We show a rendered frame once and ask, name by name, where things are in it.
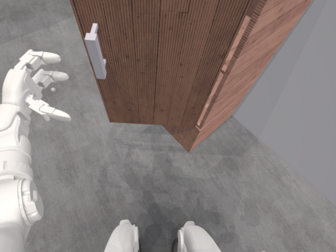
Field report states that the left robot forearm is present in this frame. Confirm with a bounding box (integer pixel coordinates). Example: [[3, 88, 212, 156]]
[[0, 104, 33, 184]]

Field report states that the handle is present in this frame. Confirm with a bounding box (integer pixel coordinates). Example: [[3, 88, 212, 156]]
[[85, 23, 107, 79]]

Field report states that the robot left upper arm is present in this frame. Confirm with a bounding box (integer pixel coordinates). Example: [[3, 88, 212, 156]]
[[0, 178, 44, 252]]

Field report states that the right robot thigh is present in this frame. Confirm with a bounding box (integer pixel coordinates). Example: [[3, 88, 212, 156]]
[[177, 225, 221, 252]]

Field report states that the cupboard door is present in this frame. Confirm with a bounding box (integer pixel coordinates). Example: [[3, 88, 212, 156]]
[[70, 0, 253, 127]]

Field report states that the robot left hand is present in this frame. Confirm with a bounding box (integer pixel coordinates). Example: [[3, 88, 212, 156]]
[[2, 49, 71, 122]]

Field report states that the left robot thigh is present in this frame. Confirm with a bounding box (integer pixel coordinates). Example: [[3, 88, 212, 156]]
[[104, 224, 139, 252]]

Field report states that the robot thigh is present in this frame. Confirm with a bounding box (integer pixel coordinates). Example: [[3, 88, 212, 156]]
[[177, 225, 221, 252], [104, 224, 139, 252]]

